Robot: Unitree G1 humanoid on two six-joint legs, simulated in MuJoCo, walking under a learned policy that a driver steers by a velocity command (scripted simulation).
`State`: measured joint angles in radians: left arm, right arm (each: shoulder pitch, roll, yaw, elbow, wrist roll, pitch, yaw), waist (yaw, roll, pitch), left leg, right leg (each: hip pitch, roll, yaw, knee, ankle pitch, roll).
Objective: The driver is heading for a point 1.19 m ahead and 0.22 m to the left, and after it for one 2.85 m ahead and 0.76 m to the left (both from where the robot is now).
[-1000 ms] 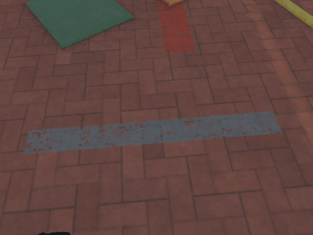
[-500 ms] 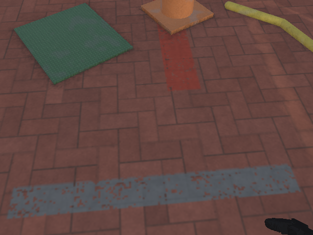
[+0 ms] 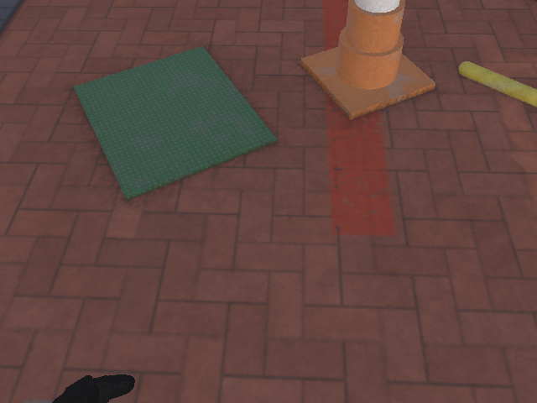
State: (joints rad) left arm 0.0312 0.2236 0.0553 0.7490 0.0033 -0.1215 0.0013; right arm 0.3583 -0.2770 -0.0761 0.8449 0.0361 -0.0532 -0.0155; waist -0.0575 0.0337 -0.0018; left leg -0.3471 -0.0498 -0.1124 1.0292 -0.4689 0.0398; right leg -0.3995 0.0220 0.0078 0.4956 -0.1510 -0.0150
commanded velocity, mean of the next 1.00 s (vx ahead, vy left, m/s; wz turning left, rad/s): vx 0.50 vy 0.00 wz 0.40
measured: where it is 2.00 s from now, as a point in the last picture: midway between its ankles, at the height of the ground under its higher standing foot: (157, 241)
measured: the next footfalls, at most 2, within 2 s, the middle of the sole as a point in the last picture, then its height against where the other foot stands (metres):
left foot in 0.42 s outside the picture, level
right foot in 0.96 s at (231, 322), level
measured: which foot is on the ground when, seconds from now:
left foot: up 0.00-0.40, down 0.42-0.98, up 1.00-1.00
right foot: down 0.00-0.44, up 0.46-0.94, down 0.96-1.00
